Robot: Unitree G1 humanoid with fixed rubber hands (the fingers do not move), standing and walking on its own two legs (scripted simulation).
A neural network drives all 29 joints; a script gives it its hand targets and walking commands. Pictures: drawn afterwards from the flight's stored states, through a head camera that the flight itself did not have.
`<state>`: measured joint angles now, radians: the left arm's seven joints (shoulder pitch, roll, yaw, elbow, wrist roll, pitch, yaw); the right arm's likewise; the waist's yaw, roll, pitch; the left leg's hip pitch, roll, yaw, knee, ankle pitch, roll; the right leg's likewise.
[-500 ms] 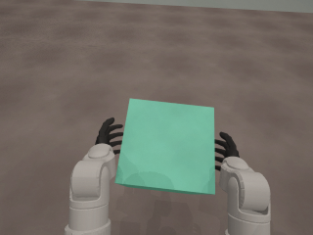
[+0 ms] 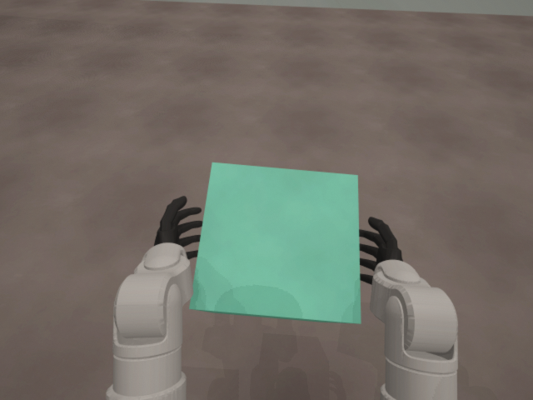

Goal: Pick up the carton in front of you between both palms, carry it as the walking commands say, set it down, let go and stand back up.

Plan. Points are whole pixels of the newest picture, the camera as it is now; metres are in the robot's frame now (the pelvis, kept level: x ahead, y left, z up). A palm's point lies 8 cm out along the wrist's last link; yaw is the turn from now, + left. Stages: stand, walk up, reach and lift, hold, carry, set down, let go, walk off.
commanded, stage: carry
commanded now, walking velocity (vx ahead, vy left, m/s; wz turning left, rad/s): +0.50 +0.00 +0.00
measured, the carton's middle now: (274, 254) +0.35 +0.01 +0.03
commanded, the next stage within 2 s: none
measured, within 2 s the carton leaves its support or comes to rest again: neither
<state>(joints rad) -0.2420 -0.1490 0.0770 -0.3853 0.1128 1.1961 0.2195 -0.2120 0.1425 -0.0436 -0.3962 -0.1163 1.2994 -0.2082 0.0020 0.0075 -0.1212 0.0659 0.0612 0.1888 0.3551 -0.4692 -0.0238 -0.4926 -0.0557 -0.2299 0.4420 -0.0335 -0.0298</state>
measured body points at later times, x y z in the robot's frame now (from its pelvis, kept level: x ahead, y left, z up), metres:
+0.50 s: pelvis +0.35 +0.04 +0.00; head +0.33 +0.05 +0.45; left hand +0.65 +0.18 +0.11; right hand +0.62 -0.12 +0.11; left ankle +0.43 +0.13 -0.72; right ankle +0.15 -0.09 -0.69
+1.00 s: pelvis +0.68 +0.01 +0.01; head +0.69 +0.00 +0.46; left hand +0.98 +0.15 +0.11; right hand +0.96 -0.14 +0.09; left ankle +0.50 +0.11 -0.64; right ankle +0.75 -0.08 -0.72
